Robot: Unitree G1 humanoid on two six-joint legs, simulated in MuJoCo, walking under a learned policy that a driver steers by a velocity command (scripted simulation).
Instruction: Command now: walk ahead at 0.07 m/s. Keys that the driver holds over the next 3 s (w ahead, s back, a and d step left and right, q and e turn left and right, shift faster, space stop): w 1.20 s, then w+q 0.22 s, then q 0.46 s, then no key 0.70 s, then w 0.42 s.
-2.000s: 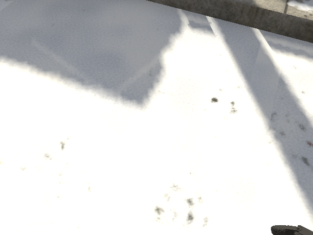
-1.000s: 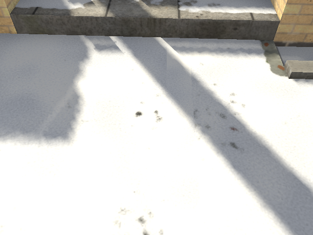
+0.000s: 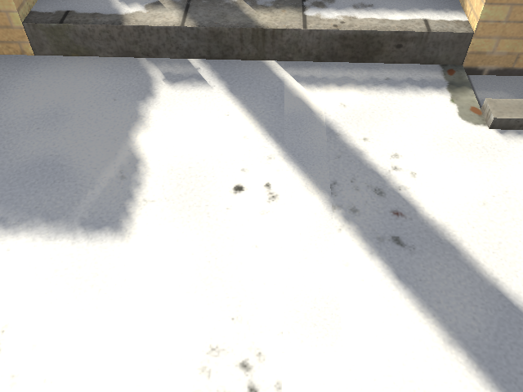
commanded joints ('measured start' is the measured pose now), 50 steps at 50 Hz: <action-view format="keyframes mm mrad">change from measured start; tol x32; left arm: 1 50 87 12 -5 -5 -4 5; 37 403 -14 -25 -74 5 -91 -39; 50 -61 111 35 -226 -3 -96 -27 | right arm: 1 66 -108 -20 -9 7 -1 -7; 31 -386 -104 -28 -309 35 -89 81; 37 207 -328 -113 -157 9 -78 70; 50 46 -179 -59 -137 2 -99 40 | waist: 1 -2 24 -5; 31 58 -88 113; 37 -94 284 -451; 50 -5 36 16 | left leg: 1 -52 26 -39 -120 -189 35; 5 -54 275 -399 -307 -606 198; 10 -141 250 -292 -284 -343 162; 17 -738 93 -79 733 -91 74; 35 42 -23 84 66 214 125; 37 636 408 -685 -93 -143 354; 42 40 256 -301 -294 155 221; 50 -7 207 -123 -393 249 219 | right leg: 1 -6 20 -30 -37 -124 -32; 8 -285 -56 -54 322 -253 -82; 12 186 13 -119 -32 -10 -74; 15 368 -427 660 -322 -343 -317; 30 205 -242 15 -393 300 -181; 35 247 -214 -62 88 895 -108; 37 -346 53 -33 769 -235 -25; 38 -452 19 92 904 -304 -51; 50 -487 -178 -12 371 248 -19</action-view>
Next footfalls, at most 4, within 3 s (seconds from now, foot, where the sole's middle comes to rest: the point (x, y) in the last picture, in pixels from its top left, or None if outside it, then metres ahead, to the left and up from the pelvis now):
0.70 left None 0.45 0.10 -0.78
1.26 right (319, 303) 0.76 -0.14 -0.78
1.74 left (235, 247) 0.96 0.11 -0.78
2.22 right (309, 235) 1.00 -0.12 -0.78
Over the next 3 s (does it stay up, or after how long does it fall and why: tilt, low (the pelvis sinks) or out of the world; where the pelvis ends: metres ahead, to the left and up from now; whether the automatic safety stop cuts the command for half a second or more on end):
stays up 1.02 0.05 0.01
